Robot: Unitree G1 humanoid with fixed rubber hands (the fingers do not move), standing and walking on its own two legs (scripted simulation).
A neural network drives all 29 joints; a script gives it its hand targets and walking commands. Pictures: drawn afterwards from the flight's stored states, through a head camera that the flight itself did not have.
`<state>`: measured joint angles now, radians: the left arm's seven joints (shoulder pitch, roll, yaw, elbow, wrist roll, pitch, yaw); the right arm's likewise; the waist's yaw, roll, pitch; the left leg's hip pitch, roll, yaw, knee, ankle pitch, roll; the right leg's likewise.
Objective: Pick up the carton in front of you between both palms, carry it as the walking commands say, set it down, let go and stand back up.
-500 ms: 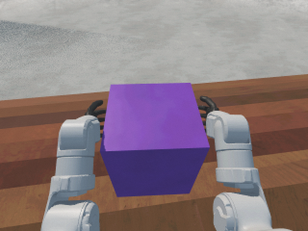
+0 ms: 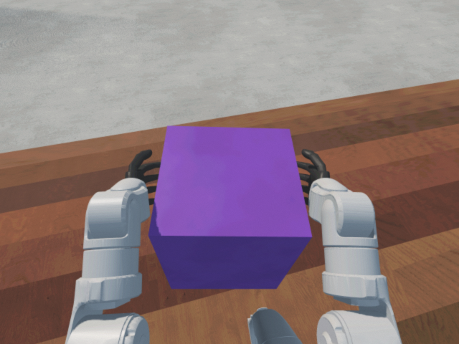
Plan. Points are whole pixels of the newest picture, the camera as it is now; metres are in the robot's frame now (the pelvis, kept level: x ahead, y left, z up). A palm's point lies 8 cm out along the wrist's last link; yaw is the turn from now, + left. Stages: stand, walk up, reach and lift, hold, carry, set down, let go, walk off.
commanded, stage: carry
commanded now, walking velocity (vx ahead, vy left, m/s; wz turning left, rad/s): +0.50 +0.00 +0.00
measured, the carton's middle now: (226, 214) +0.34 -0.02 +0.01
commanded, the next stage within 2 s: none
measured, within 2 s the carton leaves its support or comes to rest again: neither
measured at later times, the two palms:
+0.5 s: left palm (151, 113) +0.68 +0.14 -0.03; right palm (260, 100) +0.72 -0.16 -0.04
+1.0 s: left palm (170, 75) +1.05 +0.12 -0.17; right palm (248, 72) +1.04 -0.18 -0.16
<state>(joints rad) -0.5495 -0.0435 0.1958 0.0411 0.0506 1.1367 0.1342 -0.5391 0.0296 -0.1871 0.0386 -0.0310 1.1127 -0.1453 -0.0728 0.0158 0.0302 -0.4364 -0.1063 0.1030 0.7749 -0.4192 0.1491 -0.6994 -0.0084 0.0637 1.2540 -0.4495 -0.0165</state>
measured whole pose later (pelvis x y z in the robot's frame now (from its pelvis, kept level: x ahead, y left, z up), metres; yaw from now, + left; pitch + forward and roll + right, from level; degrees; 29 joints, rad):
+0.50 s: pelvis +0.35 -0.04 -0.11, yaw +1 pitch +4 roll +1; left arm -0.56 -0.01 0.15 0.10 0.00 1.14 0.15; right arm -0.55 0.04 -0.21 0.06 -0.06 1.14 -0.14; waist 0.10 0.00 0.03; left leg -0.76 0.03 -0.05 1.04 -0.13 0.03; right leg -0.39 0.09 -0.07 0.80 -0.49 -0.13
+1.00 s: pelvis +0.70 -0.01 -0.24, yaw +1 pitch +5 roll +0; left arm -0.51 -0.04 0.21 0.01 0.06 1.14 0.14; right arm -0.56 0.02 -0.16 0.10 0.01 1.08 -0.16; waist -0.11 -0.02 0.03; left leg -0.35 -0.10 0.07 0.88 -0.61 0.13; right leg -0.77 -0.04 0.02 0.88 0.03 -0.04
